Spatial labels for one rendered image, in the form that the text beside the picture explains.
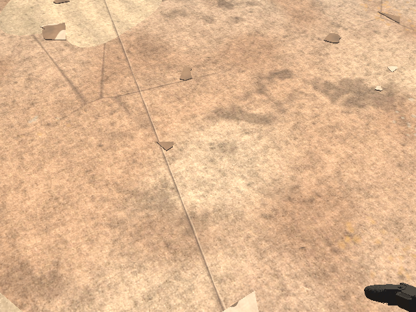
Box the right robot hand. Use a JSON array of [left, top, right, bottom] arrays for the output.
[[364, 283, 416, 312]]

